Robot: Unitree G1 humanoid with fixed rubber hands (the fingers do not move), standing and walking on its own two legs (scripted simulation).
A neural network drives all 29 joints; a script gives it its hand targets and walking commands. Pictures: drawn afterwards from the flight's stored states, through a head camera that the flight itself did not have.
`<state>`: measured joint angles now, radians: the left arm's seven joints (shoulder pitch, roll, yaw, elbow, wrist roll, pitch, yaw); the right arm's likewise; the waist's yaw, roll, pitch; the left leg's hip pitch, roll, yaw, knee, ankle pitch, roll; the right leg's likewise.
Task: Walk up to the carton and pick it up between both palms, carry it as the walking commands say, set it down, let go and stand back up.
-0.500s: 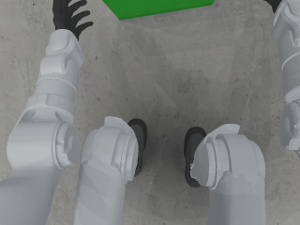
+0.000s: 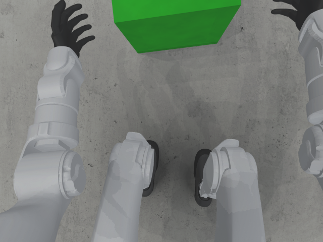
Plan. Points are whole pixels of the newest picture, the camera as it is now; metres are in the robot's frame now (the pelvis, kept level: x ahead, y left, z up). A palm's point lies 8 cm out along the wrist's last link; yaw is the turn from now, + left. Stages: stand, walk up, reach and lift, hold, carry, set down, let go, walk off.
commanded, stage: set down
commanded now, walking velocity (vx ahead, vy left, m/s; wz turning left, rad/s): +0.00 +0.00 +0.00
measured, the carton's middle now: (173, 0) +0.68 +0.02 -0.30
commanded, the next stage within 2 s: let go in 0.84 s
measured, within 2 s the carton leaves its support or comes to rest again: neither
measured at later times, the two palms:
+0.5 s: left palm out of the picture +0.50 +0.23 +0.04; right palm out of the picture +0.56 -0.24 +0.04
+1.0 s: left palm out of the picture +0.49 +0.22 +0.14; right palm out of the picture +0.55 -0.24 +0.15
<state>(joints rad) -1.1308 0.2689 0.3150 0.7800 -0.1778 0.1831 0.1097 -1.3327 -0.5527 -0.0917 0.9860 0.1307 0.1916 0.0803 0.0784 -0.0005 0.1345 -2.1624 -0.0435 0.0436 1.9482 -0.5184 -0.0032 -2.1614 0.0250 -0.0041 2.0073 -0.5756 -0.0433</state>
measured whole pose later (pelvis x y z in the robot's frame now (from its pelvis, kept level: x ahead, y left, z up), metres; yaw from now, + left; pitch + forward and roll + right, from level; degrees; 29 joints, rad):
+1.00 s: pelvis +0.05 -0.01 +0.24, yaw -2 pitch +44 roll +2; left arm -0.84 0.18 0.39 0.73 -0.01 0.14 0.00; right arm -1.09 -0.44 -0.22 1.01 -0.01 0.15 0.14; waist 0.10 -0.03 -0.10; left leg -1.47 -0.03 0.01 0.98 -0.27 -0.01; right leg -1.48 0.05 0.03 1.02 -0.31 -0.03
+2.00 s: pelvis +0.12 -0.01 +0.34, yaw -3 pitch -4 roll +0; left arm 0.21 0.22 0.03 0.41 0.02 0.14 -0.07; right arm 0.23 -0.21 -0.04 0.42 -0.01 0.13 0.07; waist -0.01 0.00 0.10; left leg -0.13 -0.03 -0.03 0.47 -0.28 0.01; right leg -0.11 0.04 0.03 0.47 -0.30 -0.03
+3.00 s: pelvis +0.14 +0.02 +0.35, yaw -3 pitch -2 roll +0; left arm 0.14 0.36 0.02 0.90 0.03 0.01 0.03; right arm 0.15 -0.35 -0.02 0.89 -0.03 0.00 -0.03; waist 0.00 -0.03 0.02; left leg -0.11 -0.05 0.00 0.40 -0.26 0.05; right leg -0.08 0.01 0.04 0.38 -0.26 0.01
